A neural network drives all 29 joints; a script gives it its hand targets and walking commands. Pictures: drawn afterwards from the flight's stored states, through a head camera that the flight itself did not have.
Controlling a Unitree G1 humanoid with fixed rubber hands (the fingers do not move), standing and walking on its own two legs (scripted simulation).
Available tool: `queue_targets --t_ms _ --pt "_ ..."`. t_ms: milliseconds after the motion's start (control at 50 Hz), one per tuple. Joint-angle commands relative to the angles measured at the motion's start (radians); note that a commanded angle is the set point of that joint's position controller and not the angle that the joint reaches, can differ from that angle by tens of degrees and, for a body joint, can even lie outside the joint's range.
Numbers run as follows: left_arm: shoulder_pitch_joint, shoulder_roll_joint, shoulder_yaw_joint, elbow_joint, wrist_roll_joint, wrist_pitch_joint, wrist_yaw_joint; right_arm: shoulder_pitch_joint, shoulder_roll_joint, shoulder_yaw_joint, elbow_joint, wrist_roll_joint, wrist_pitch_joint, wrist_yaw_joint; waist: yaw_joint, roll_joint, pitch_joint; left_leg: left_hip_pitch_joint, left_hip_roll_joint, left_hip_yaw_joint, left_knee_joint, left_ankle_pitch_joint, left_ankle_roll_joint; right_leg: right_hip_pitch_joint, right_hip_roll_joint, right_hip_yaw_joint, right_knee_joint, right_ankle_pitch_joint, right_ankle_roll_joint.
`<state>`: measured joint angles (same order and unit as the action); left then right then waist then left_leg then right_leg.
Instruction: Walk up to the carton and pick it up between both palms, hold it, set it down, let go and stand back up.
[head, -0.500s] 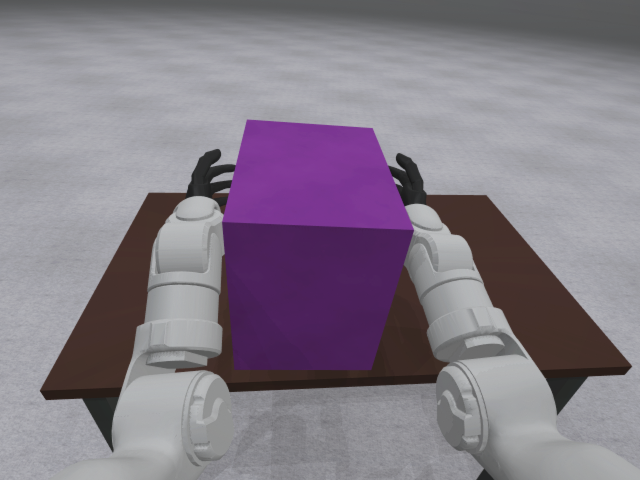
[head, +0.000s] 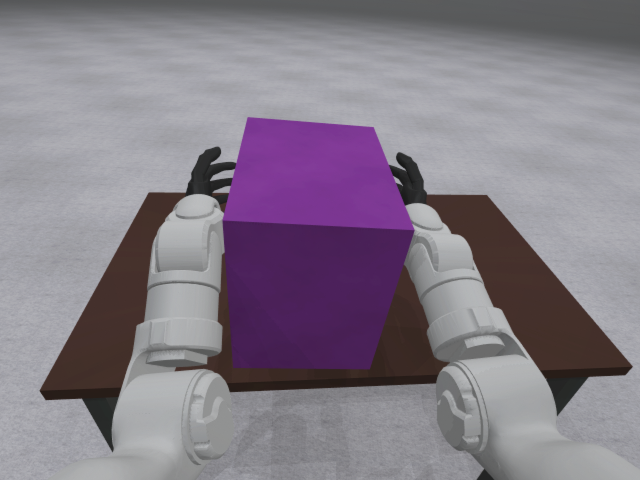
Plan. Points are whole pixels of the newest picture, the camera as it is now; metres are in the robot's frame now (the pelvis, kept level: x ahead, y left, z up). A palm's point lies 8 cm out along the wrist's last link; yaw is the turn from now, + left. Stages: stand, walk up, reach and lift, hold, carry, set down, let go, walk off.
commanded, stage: hold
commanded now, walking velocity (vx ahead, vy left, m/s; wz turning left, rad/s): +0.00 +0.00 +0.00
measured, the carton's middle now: (307, 240) +0.36 +0.02 +0.19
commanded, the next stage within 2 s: none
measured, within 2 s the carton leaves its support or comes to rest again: neither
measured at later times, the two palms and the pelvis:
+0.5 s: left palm (201, 207) +0.36 +0.15 +0.23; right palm (407, 212) +0.38 -0.11 +0.22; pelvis +0.00 +0.00 +0.00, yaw +0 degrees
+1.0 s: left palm (201, 209) +0.36 +0.15 +0.22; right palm (406, 211) +0.38 -0.11 +0.22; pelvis +0.00 +0.00 +0.00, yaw +0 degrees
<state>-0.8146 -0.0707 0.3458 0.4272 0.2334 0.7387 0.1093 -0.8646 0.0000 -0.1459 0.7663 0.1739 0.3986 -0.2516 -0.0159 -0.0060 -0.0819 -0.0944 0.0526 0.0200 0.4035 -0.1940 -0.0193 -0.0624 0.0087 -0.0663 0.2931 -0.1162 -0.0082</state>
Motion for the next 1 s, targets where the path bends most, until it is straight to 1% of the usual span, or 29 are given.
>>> queue_targets --t_ms 0,20,80,100,160,220,260,280,300,320,360,380,400,460,480,520,560,580,640,660,700,740,760,820,860,880,900,960,980 --pt "-0.815 -0.636 -0.534 -0.222 -0.118 -0.071 -0.187 -0.859 0.674 0.374 -0.342 0.116 -0.025 0.074 -0.163 0.051 -0.332 0.017 -0.094 -0.047 -0.089 0.098 -0.021 0.176 0.055 0.018 -0.011 0.101 0.052" --pt "-0.845 -0.648 -0.545 -0.213 -0.135 -0.073 -0.192 -0.884 0.661 0.355 -0.353 0.104 -0.024 0.072 -0.169 0.047 -0.308 -0.003 -0.091 -0.044 -0.090 0.055 -0.022 0.167 0.052 0.017 -0.010 0.066 0.050" --pt "-0.784 -0.660 -0.586 -0.287 -0.140 -0.066 -0.183 -0.877 0.682 0.443 -0.460 0.161 -0.036 0.063 -0.154 0.053 -0.403 0.047 -0.095 -0.044 -0.050 0.213 -0.032 0.214 0.062 0.031 0.011 0.230 0.053" --pt "-0.811 -0.658 -0.591 -0.306 -0.142 -0.066 -0.181 -0.825 0.687 0.430 -0.396 0.158 -0.019 0.060 -0.174 0.086 -0.374 0.045 -0.096 -0.055 -0.057 0.197 -0.039 0.215 0.060 0.022 0.009 0.213 0.052" --pt "-0.785 -0.648 -0.548 -0.231 -0.110 -0.053 -0.191 -0.835 0.651 0.389 -0.386 0.136 -0.017 0.064 -0.176 0.057 -0.290 0.006 -0.096 -0.051 -0.093 0.087 -0.023 0.189 0.053 0.020 -0.020 0.105 0.053" --pt "-0.835 -0.634 -0.520 -0.172 -0.119 -0.056 -0.194 -0.968 0.669 0.383 -0.397 0.118 -0.024 0.070 -0.120 0.001 -0.285 -0.021 -0.086 -0.049 -0.096 0.000 -0.002 0.127 0.051 0.026 -0.030 -0.005 0.058" --pt "-0.827 -0.626 -0.529 -0.221 -0.137 -0.064 -0.196 -0.900 0.686 0.388 -0.390 0.114 -0.020 0.061 -0.157 0.007 -0.336 0.006 -0.094 -0.036 -0.082 0.061 -0.007 0.167 0.050 0.018 -0.016 0.076 0.068" --pt "-0.802 -0.619 -0.507 -0.192 -0.109 -0.055 -0.194 -0.899 0.660 0.374 -0.382 0.114 -0.018 0.062 -0.142 0.013 -0.326 0.021 -0.090 -0.042 -0.088 0.049 -0.002 0.151 0.043 0.028 -0.018 0.055 0.064" --pt "-0.831 -0.619 -0.532 -0.221 -0.122 -0.060 -0.191 -0.862 0.665 0.361 -0.334 0.105 -0.007 0.065 -0.173 0.032 -0.300 0.003 -0.099 -0.043 -0.089 0.032 -0.013 0.154 0.046 0.022 -0.017 0.061 0.060" --pt "-0.811 -0.630 -0.505 -0.188 -0.110 -0.052 -0.188 -0.918 0.651 0.372 -0.391 0.106 -0.022 0.066 -0.145 0.019 -0.296 0.000 -0.095 -0.037 -0.090 0.046 -0.006 0.154 0.045 0.014 -0.009 0.054 0.053" --pt "-0.809 -0.654 -0.521 -0.189 -0.113 -0.048 -0.195 -0.880 0.638 0.354 -0.356 0.096 -0.019 0.068 -0.166 0.066 -0.292 -0.006 -0.093 -0.043 -0.093 0.033 -0.022 0.149 0.050 0.021 -0.015 0.039 0.042" --pt "-0.816 -0.637 -0.558 -0.229 -0.138 -0.060 -0.196 -0.913 0.683 0.377 -0.415 0.118 -0.028 0.067 -0.148 0.039 -0.344 0.008 -0.091 -0.041 -0.080 0.057 -0.010 0.162 0.045 0.027 -0.001 0.085 0.054" --pt "-0.848 -0.637 -0.566 -0.270 -0.130 -0.063 -0.189 -0.855 0.669 0.387 -0.374 0.120 -0.023 0.066 -0.169 0.072 -0.362 0.024 -0.087 -0.042 -0.091 0.074 -0.025 0.183 0.048 0.018 -0.002 0.092 0.052" --pt "-0.795 -0.635 -0.541 -0.211 -0.128 -0.062 -0.195 -0.900 0.710 0.409 -0.425 0.118 -0.029 0.065 -0.149 0.010 -0.344 -0.010 -0.095 -0.043 -0.074 0.072 -0.013 0.208 0.048 0.028 -0.011 0.106 0.059" --pt "-0.809 -0.634 -0.536 -0.179 -0.121 -0.057 -0.195 -0.891 0.671 0.379 -0.365 0.102 -0.021 0.067 -0.153 0.052 -0.298 -0.007 -0.092 -0.048 -0.082 0.046 -0.018 0.180 0.046 0.019 -0.017 0.059 0.052" --pt "-0.852 -0.626 -0.556 -0.255 -0.133 -0.069 -0.188 -0.906 0.681 0.409 -0.419 0.122 -0.029 0.067 -0.163 0.034 -0.389 0.016 -0.096 -0.048 -0.082 0.067 -0.013 0.203 0.050 0.021 -0.009 0.097 0.065" --pt "-0.798 -0.637 -0.538 -0.181 -0.122 -0.052 -0.192 -0.919 0.665 0.376 -0.402 0.110 -0.027 0.068 -0.159 0.027 -0.295 -0.006 -0.096 -0.042 -0.091 0.042 -0.019 0.182 0.047 0.018 -0.021 0.064 0.058" --pt "-0.771 -0.639 -0.527 -0.192 -0.115 -0.046 -0.191 -0.875 0.640 0.374 -0.368 0.108 -0.019 0.067 -0.181 0.049 -0.281 -0.002 -0.103 -0.044 -0.093 0.080 -0.023 0.177 0.045 0.022 -0.027 0.096 0.056" --pt "-0.829 -0.619 -0.536 -0.210 -0.111 -0.060 -0.196 -0.834 0.666 0.378 -0.328 0.097 -0.013 0.067 -0.162 0.036 -0.322 0.005 -0.092 -0.041 -0.101 0.031 -0.014 0.174 0.044 0.017 -0.008 0.054 0.057" --pt "-0.814 -0.651 -0.559 -0.218 -0.151 -0.066 -0.189 -0.932 0.696 0.403 -0.444 0.121 -0.026 0.066 -0.149 0.008 -0.379 0.005 -0.089 -0.051 -0.087 0.067 -0.009 0.177 0.055 0.023 -0.003 0.090 0.054" --pt "-0.815 -0.639 -0.547 -0.175 -0.124 -0.061 -0.189 -0.911 0.665 0.346 -0.373 0.098 -0.021 0.069 -0.170 0.041 -0.293 -0.021 -0.090 -0.045 -0.108 0.008 -0.021 0.152 0.048 0.010 -0.013 0.028 0.055" --pt "-0.806 -0.663 -0.583 -0.228 -0.165 -0.072 -0.187 -0.927 0.702 0.397 -0.459 0.112 -0.037 0.063 -0.169 0.024 -0.383 0.003 -0.092 -0.041 -0.084 0.089 -0.019 0.187 0.051 0.021 -0.005 0.117 0.063" --pt "-0.796 -0.627 -0.549 -0.255 -0.126 -0.067 -0.190 -0.872 0.696 0.403 -0.409 0.121 -0.026 0.067 -0.148 0.043 -0.353 0.010 -0.096 -0.038 -0.080 0.114 -0.015 0.206 0.044 0.019 -0.009 0.133 0.065" --pt "-0.762 -0.631 -0.548 -0.212 -0.129 -0.052 -0.190 -0.852 0.653 0.393 -0.393 0.117 -0.020 0.061 -0.168 0.043 -0.305 0.007 -0.095 -0.040 -0.086 0.120 -0.022 0.192 0.048 0.019 -0.008 0.157 0.061" --pt "-0.791 -0.657 -0.610 -0.268 -0.157 -0.052 -0.185 -0.867 0.653 0.408 -0.440 0.136 -0.019 0.054 -0.182 0.047 -0.388 0.050 -0.091 -0.055 -0.066 0.146 -0.035 0.203 0.061 0.016 0.012 0.170 0.056" --pt "-0.795 -0.652 -0.594 -0.287 -0.146 -0.061 -0.183 -0.874 0.671 0.426 -0.448 0.145 -0.027 0.058 -0.159 0.054 -0.398 0.043 -0.083 -0.055 -0.059 0.180 -0.036 0.208 0.067 0.012 0.011 0.171 0.048" --pt "-0.764 -0.661 -0.603 -0.292 -0.153 -0.056 -0.185 -0.866 0.657 0.440 -0.481 0.161 -0.021 0.052 -0.171 0.049 -0.400 0.057 -0.093 -0.056 -0.051 0.204 -0.028 0.209 0.059 0.021 0.004 0.212 0.054" --pt "-0.786 -0.630 -0.535 -0.215 -0.116 -0.043 -0.193 -0.851 0.647 0.385 -0.374 0.132 -0.004 0.057 -0.161 0.051 -0.290 0.022 -0.090 -0.046 -0.079 0.081 -0.028 0.173 0.051 0.023 -0.011 0.113 0.052" --pt "-0.814 -0.630 -0.550 -0.257 -0.125 -0.052 -0.188 -0.854 0.641 0.390 -0.389 0.135 -0.012 0.060 -0.168 0.045 -0.327 0.028 -0.087 -0.056 -0.082 0.100 -0.029 0.172 0.059 0.011 -0.005 0.108 0.053"
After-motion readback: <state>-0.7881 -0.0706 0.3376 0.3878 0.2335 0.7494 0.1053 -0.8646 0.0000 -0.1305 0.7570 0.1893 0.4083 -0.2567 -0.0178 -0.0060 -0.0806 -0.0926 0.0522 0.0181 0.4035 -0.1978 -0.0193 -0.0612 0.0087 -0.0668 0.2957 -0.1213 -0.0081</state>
